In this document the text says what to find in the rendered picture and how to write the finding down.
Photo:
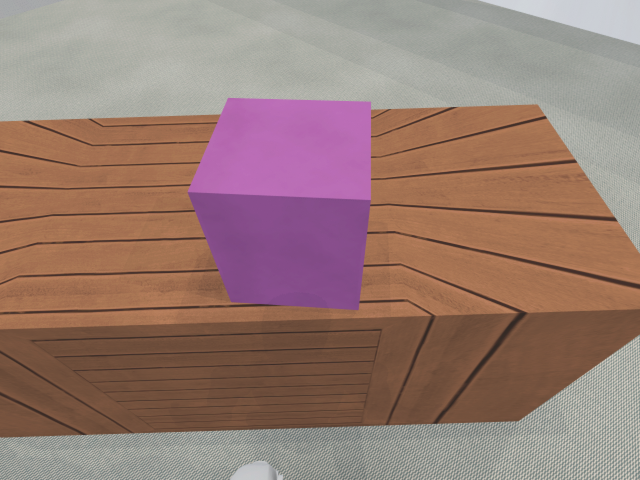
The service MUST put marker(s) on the carton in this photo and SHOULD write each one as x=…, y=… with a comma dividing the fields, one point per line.
x=283, y=194

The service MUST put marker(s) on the pedestal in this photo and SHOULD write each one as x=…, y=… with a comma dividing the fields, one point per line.
x=494, y=277

